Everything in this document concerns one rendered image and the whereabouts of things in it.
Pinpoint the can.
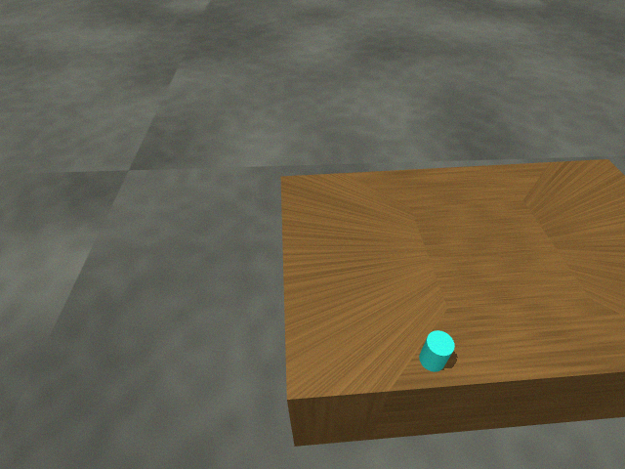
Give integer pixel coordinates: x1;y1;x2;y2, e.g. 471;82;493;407
419;330;455;372

